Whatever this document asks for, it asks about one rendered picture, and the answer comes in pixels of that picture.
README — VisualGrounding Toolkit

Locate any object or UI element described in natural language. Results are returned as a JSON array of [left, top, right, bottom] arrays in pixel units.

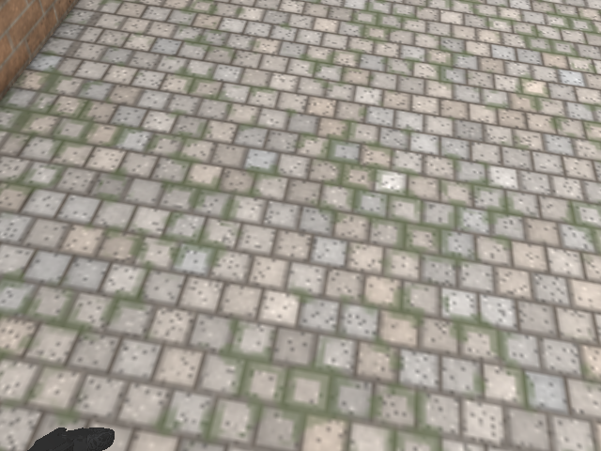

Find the left robot hand
[[27, 428, 115, 451]]

